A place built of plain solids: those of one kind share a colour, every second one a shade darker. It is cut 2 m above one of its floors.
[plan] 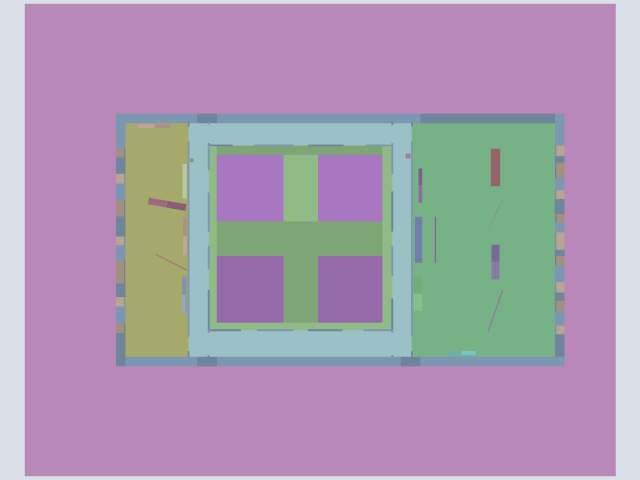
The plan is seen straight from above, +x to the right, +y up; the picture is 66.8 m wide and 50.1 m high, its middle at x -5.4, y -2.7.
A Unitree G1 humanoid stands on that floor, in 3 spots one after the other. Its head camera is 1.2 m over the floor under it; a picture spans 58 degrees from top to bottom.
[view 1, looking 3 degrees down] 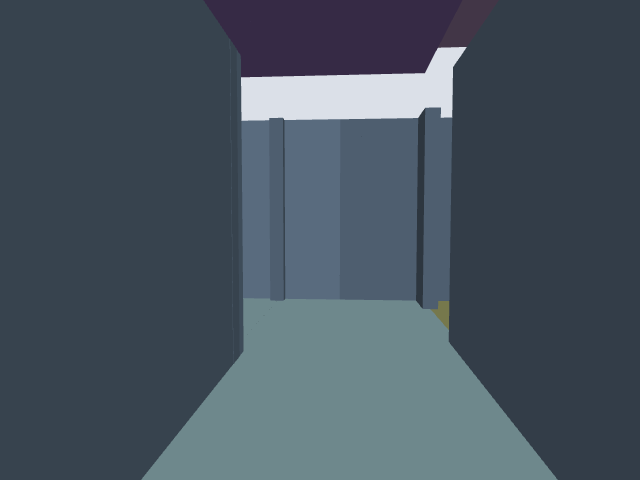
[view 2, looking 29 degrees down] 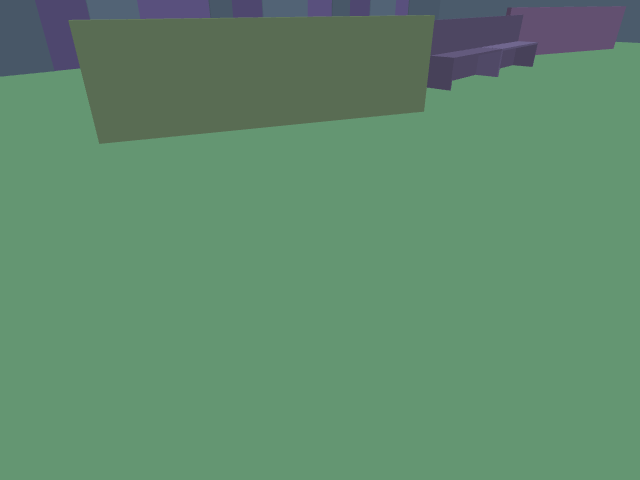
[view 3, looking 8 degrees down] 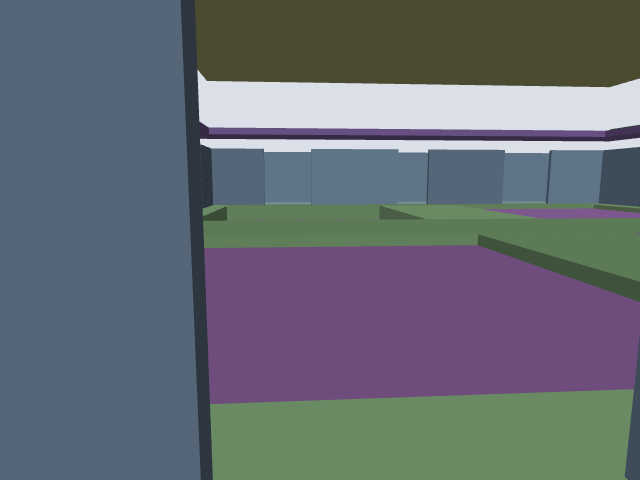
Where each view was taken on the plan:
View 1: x -18.06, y -8.60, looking -86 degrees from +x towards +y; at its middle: wall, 6.30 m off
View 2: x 9.38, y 3.20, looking -48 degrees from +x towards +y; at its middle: floor_refectory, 2.48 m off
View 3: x -13.34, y -13.55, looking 86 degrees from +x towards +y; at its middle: floor_gang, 9.29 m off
